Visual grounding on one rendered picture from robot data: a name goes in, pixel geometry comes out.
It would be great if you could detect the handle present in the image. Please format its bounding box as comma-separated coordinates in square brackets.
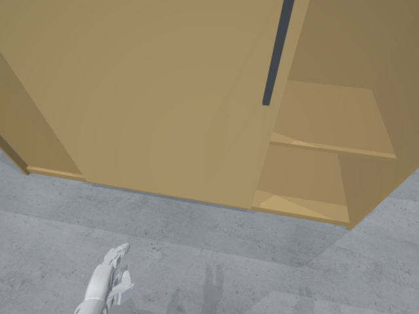
[263, 0, 295, 106]

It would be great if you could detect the robot left hand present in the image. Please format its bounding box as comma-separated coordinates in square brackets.
[84, 243, 134, 310]

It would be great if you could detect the robot left forearm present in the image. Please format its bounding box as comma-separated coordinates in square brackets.
[74, 299, 108, 314]

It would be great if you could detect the wardrobe door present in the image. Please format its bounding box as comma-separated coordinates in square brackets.
[0, 52, 82, 175]
[0, 0, 310, 209]

